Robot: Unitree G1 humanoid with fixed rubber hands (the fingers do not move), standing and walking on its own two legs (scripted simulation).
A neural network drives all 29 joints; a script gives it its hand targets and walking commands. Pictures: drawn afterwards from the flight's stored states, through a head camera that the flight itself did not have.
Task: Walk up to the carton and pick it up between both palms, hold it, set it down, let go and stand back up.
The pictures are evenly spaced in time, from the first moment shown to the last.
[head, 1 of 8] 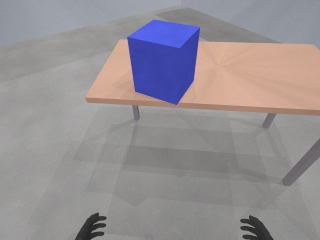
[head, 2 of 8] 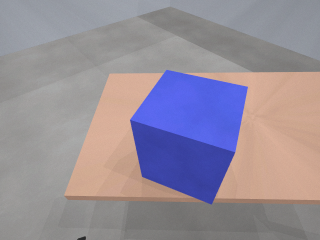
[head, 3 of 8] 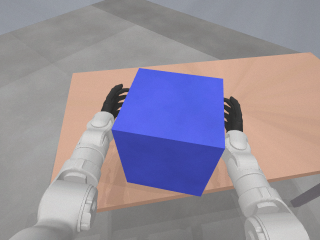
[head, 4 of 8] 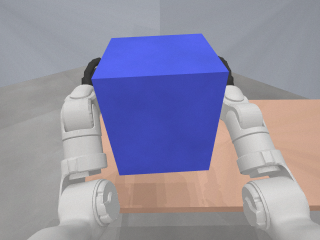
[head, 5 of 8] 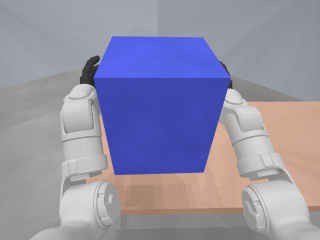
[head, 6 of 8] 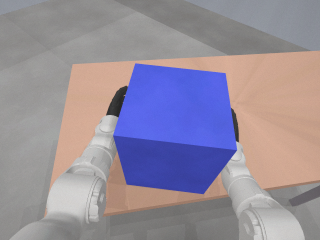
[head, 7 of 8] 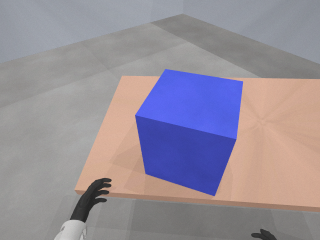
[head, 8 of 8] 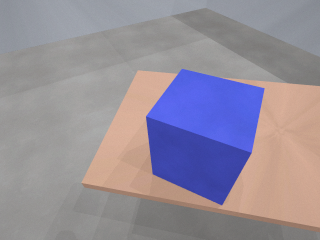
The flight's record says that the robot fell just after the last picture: no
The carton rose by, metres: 0.19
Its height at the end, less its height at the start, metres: +0.00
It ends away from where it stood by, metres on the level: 0.03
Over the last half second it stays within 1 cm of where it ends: yes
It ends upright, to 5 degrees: yes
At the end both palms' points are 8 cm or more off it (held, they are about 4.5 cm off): yes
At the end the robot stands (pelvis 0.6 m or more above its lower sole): yes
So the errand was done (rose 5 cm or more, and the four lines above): yes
